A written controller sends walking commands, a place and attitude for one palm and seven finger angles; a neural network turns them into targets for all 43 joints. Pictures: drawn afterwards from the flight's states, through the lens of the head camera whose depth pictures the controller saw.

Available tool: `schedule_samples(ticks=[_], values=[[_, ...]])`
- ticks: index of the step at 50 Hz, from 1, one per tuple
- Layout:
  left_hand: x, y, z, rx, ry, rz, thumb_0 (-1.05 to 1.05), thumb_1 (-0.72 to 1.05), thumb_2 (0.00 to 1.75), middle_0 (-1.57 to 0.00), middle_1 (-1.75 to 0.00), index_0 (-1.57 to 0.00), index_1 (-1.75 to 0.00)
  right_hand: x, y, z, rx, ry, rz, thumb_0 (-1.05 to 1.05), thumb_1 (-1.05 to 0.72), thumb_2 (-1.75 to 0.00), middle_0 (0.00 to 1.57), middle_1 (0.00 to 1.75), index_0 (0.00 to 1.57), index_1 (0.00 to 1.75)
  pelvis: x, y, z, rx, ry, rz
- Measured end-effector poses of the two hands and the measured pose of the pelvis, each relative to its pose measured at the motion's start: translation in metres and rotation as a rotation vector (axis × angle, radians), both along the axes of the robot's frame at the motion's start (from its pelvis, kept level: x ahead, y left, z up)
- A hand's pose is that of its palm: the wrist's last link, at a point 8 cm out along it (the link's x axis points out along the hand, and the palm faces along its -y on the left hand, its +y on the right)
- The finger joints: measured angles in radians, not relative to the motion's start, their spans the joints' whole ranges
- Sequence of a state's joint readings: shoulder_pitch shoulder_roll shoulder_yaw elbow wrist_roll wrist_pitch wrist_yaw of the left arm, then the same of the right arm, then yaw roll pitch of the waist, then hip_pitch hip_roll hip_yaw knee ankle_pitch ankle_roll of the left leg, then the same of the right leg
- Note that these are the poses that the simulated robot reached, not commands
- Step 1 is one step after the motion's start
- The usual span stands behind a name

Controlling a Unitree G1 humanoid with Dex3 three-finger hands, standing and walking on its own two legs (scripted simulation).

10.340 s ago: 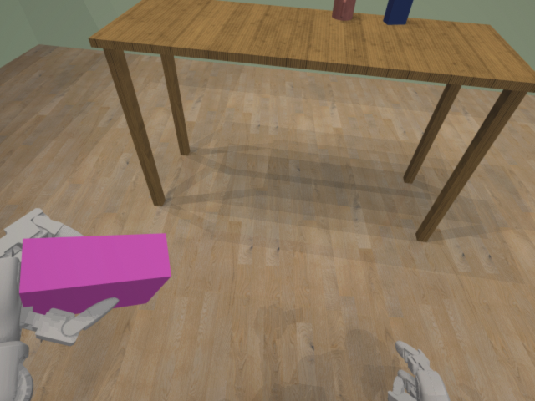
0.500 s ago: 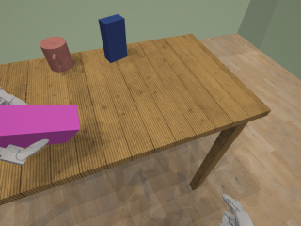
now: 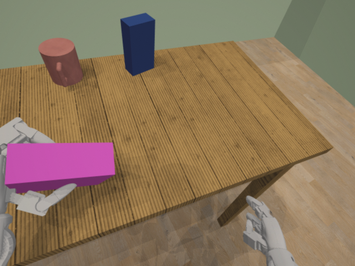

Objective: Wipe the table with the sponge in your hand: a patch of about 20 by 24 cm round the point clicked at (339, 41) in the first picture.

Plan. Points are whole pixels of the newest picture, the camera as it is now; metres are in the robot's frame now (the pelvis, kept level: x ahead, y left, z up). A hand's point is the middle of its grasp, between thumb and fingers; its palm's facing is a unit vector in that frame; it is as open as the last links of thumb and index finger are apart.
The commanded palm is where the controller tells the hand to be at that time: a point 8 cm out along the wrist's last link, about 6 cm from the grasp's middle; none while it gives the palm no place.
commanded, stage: come to a stop and stand still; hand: left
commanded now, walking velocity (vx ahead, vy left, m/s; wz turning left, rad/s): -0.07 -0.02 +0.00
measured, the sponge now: (78, 167) +0.24 +0.20 +0.13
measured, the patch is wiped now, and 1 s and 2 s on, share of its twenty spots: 0.00 0.00 0.00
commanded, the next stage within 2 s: look again from close up in 0.66 s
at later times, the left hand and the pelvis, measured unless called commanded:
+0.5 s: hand (46, 200) +0.18 +0.22 +0.15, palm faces +0.32 -0.87 -0.38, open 9.6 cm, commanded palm +0.13 +0.27 +0.18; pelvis -0.04 -0.01 +0.00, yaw +0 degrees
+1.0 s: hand (28, 195) +0.18 +0.24 +0.16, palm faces +0.40 -0.84 -0.37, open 9.6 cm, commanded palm +0.12 +0.27 +0.18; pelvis -0.03 -0.01 +0.00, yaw +1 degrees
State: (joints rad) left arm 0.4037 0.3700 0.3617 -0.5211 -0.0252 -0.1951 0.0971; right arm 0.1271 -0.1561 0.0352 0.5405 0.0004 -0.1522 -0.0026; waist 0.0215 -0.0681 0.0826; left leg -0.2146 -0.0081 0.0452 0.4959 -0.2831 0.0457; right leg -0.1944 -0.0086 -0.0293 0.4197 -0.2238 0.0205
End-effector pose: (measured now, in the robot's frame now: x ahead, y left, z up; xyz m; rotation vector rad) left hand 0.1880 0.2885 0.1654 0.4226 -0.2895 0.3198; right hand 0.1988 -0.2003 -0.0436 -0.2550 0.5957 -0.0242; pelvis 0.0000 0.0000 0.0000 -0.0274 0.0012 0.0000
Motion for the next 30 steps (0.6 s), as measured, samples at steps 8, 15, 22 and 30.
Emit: schedule_samples(ticks=[8, 15, 22, 30], values=[[-0.01, 0.002, 0.004, 0.026, 0.015, 0.023, 0.0, -0.44, 1.01, -0.8, -1.35, -0.78, -1.35, -0.005, -0.004, -0.006, -0.005, 0.034, -0.008, 0.01, -0.91, -0.89, 0.2, 0.3, 0.21, 0.3, -0.003, -0.002, -0.001, 0.0, -0.007, 0.005], [-0.005, 0.029, 0.031, 0.139, -0.091, 0.101, 0.0, -0.44, 1.01, -0.8, -1.35, -0.78, -1.35, -0.034, -0.013, -0.021, -0.001, 0.089, 0.026, 0.01, -0.91, -0.89, 0.2, 0.3, 0.21, 0.3, -0.018, -0.008, -0.001, 0.009, -0.007, 0.002], [-0.03, -0.02, 0.005, 0.034, 0.039, -0.012, 0.0, -0.43, 1.01, -0.79, -1.36, -0.77, -1.36, -0.07, -0.03, -0.026, 0.054, 0.056, -0.076, 0.02, -0.91, -0.89, 0.2, 0.3, 0.21, 0.3, -0.03, -0.008, -0.003, 0.014, -0.033, -0.007], [-0.058, -0.013, 0.006, 0.029, -0.005, 0.047, 0.0, -0.43, 1.01, -0.79, -1.36, -0.77, -1.36, -0.095, -0.05, -0.024, -0.022, 0.091, -0.107, 0.02, -0.91, -0.89, 0.2, 0.3, 0.2, 0.3, -0.042, -0.017, -0.002, 0.007, -0.048, 0.007]])
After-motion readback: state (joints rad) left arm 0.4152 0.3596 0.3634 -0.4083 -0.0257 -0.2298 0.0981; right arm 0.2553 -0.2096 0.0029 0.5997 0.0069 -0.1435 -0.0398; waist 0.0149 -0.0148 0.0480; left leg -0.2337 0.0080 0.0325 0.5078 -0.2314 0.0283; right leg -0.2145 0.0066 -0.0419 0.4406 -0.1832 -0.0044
